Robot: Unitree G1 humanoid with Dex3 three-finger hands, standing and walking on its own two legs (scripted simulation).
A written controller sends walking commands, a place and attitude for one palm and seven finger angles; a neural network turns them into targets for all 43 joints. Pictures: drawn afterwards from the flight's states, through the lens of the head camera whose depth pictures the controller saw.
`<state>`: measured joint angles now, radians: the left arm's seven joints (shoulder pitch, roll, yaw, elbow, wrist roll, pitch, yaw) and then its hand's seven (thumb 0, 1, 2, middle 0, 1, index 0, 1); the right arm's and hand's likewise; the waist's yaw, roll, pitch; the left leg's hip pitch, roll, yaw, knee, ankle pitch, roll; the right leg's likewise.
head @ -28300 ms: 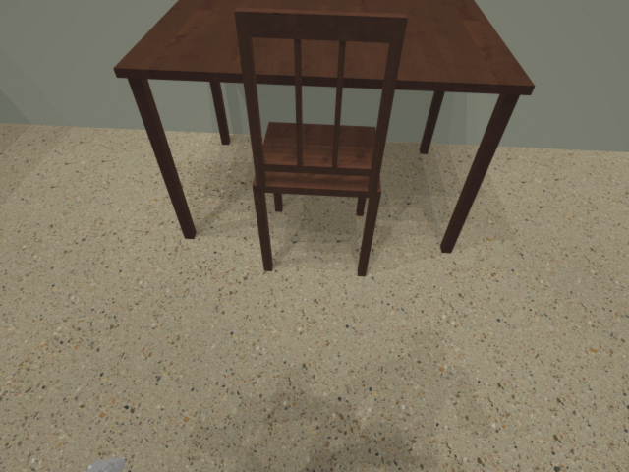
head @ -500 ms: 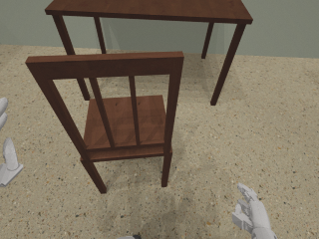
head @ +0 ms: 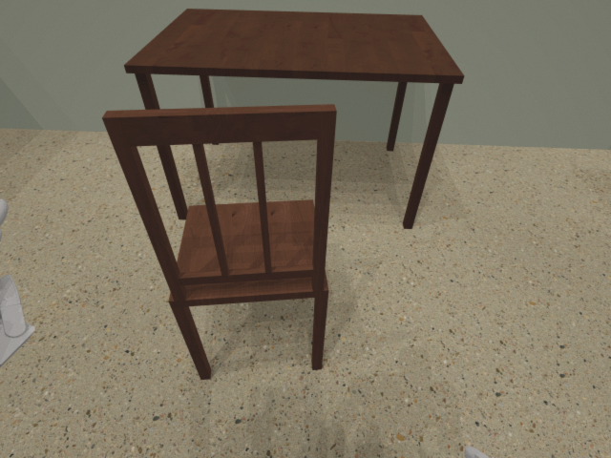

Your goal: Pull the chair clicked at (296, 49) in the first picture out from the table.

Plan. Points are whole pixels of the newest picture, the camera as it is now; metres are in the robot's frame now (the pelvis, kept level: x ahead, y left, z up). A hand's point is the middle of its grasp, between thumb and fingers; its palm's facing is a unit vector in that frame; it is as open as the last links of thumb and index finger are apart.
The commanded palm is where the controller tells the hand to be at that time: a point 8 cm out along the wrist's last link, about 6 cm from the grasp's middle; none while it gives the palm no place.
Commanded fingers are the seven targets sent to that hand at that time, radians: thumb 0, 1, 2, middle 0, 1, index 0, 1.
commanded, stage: stop stepping back and stand still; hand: left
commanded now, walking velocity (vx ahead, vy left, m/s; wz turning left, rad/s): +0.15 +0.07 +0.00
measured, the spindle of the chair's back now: (213, 217) +0.60 +0.20 -0.04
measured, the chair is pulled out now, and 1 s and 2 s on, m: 0.62 0.62 0.62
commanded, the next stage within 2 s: let the arm hang, fingers relaxed in 0.16 s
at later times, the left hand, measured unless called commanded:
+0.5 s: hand out of the picture +0.09 +0.17 -0.14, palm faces +0.02 -0.99 -0.16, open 7.4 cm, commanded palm none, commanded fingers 0.00 0.90 0.90 -0.20 -0.30 -0.20 -0.30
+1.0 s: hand out of the picture -0.05 +0.19 -0.16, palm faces +0.06 -0.98 -0.21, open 7.3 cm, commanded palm none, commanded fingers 0.00 0.90 0.90 -0.20 -0.30 -0.20 -0.30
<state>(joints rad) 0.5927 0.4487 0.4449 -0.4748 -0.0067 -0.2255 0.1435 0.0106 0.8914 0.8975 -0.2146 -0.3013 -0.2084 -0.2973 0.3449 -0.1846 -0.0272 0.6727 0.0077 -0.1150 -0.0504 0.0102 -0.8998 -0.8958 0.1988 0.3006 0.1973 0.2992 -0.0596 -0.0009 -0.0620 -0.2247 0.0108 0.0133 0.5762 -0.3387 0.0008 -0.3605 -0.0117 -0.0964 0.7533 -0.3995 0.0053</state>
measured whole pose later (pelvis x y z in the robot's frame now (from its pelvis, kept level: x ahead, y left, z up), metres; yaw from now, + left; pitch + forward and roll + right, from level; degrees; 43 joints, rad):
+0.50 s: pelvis -0.01 +0.01 +0.00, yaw +2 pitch -2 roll +1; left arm 0.27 0.14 0.00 0.71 0.02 0.07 0.00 0.01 0.91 0.90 -0.20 -0.30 -0.19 -0.29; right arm 0.19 -0.19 0.01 0.82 -0.03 0.01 0.00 0.01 -0.90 -0.90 0.20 0.30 0.20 0.30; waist -0.03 -0.01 0.03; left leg -0.29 0.00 0.01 0.61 -0.29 -0.01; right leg -0.29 -0.04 -0.13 0.64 -0.32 -0.04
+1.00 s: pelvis +0.00 +0.02 +0.01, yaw +1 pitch -1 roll +0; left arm 0.35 0.14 -0.01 1.11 0.00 0.02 0.03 0.00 0.92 0.90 -0.20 -0.30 -0.19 -0.29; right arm 0.37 -0.13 0.02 1.09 -0.02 0.01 -0.02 0.00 -0.91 -0.90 0.20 0.30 0.20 0.30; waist 0.00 0.03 0.05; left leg -0.20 0.00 0.03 0.43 -0.21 0.02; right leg -0.20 -0.03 -0.11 0.43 -0.21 -0.02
